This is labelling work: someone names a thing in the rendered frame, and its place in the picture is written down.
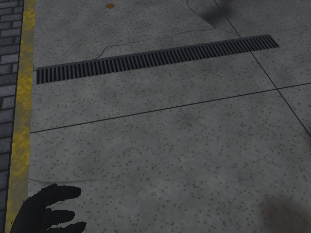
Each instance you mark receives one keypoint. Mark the robot left hand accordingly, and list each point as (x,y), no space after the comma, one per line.
(33,217)

